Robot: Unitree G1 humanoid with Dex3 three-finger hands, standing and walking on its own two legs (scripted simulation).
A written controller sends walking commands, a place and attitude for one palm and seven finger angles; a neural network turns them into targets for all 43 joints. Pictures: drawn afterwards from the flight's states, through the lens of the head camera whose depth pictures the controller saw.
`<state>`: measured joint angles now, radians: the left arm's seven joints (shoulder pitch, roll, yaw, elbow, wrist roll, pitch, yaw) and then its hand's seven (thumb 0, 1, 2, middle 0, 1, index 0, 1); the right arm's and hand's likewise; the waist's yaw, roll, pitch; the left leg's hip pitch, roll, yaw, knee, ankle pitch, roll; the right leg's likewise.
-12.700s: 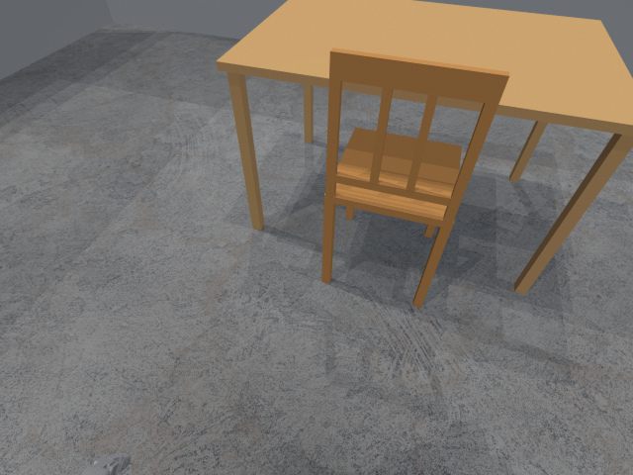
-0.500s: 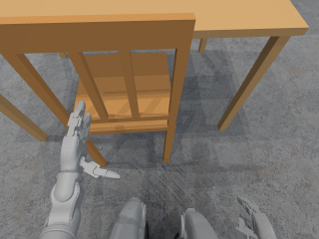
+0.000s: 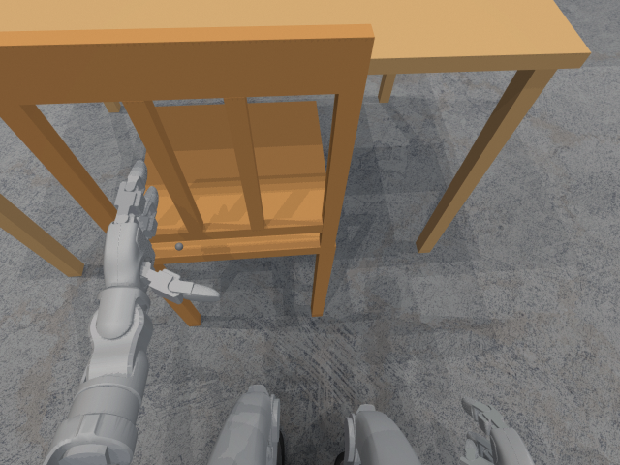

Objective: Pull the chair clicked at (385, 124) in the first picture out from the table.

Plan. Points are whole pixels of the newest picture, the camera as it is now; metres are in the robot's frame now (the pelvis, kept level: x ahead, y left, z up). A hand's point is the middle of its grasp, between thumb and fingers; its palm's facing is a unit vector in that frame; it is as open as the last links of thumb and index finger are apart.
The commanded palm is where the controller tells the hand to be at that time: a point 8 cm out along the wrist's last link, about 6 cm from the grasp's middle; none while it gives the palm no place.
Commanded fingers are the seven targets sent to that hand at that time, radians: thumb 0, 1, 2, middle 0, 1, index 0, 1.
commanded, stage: push the fingers through the gap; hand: left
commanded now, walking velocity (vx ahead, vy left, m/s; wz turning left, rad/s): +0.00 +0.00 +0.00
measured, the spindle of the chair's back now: (172, 176) +0.48 +0.21 +0.03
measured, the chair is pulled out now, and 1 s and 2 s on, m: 0.00 0.00 0.00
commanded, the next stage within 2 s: hook a spindle and tug to test in 1.12 s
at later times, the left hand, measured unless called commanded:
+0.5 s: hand (184, 220) +0.41 +0.18 +0.03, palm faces +0.14 -0.99 -0.05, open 16.9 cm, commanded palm +0.40 +0.23 +0.02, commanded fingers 0.00 -0.50 0.30 -0.06 -0.08 -0.06 -0.08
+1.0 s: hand (186, 200) +0.45 +0.19 +0.02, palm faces +0.14 -0.99 -0.06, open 16.9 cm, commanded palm +0.42 +0.23 +0.02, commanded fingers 0.00 -0.50 0.30 -0.06 -0.08 -0.06 -0.08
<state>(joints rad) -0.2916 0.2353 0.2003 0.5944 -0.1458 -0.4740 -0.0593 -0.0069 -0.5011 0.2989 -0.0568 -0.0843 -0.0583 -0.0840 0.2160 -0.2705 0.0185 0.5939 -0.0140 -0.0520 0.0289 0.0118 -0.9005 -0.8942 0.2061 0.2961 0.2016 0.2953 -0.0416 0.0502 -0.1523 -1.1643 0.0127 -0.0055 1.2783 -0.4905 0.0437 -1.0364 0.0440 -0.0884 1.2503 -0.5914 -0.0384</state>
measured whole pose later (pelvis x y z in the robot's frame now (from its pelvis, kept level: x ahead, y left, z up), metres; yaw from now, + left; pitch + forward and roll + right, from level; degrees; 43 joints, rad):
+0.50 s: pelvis +0.00 +0.00 +0.00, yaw -1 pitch +23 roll -3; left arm -0.46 0.26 0.27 0.79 -0.13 -0.52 -0.05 -0.01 -0.50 0.30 -0.06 -0.08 -0.06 -0.08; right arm 0.26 -0.27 0.02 0.63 -0.02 -0.04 0.04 0.01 -0.90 -0.89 0.21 0.30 0.20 0.30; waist -0.07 0.06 -0.15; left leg -1.19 0.02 0.00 1.27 -0.48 0.05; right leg -1.07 0.05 -0.08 1.25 -0.58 -0.04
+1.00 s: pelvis +0.00 +0.00 -0.01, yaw -2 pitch +25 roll -4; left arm -0.58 0.32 0.36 0.92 -0.10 -0.54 -0.07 -0.01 -0.50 0.30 -0.06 -0.08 -0.06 -0.08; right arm 0.30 -0.28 0.01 0.63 -0.04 0.01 0.06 0.01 -0.90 -0.89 0.21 0.30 0.20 0.30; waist -0.11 0.05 -0.15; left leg -1.23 0.03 0.01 1.29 -0.49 0.05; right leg -1.11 0.06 -0.07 1.26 -0.58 -0.04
